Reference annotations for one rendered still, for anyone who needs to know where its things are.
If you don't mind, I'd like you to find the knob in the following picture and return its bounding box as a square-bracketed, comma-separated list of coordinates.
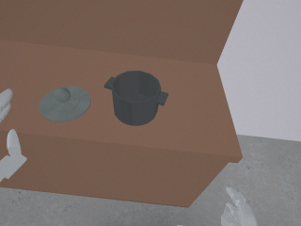
[55, 88, 71, 103]

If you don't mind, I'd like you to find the pot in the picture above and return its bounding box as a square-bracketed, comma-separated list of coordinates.
[104, 71, 168, 126]

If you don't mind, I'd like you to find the lid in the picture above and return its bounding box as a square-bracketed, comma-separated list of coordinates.
[39, 86, 91, 122]

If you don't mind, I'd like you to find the robot right hand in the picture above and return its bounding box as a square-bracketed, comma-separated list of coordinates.
[221, 186, 258, 226]

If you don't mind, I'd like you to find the table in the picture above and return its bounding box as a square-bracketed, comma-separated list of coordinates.
[0, 0, 244, 208]

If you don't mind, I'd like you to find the robot left hand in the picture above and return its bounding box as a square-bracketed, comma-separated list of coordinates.
[0, 89, 27, 182]

